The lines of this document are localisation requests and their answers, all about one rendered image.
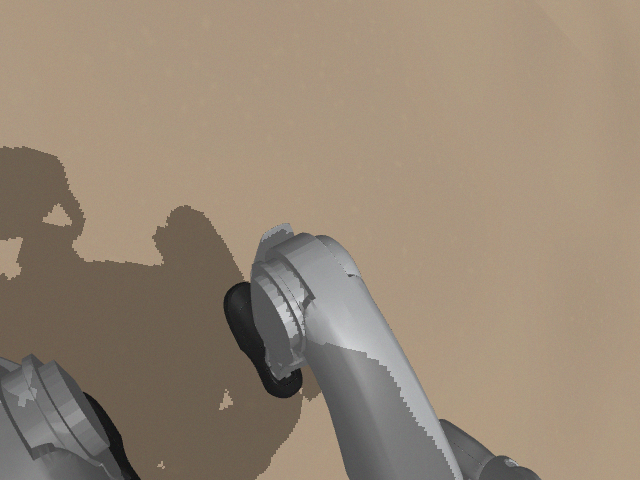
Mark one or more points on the left robot foot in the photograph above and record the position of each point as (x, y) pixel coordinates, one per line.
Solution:
(115, 439)

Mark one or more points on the right robot arm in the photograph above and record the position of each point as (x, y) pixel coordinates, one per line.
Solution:
(504, 468)

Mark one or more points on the right robot foot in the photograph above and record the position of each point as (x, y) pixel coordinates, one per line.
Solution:
(238, 313)

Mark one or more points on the right robot hand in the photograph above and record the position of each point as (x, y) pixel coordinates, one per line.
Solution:
(470, 454)

